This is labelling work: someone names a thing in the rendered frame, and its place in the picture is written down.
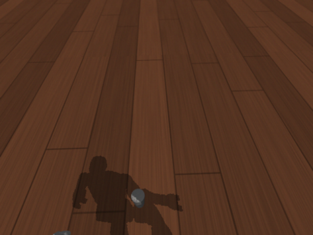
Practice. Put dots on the cup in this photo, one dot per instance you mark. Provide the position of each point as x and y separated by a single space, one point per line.
138 197

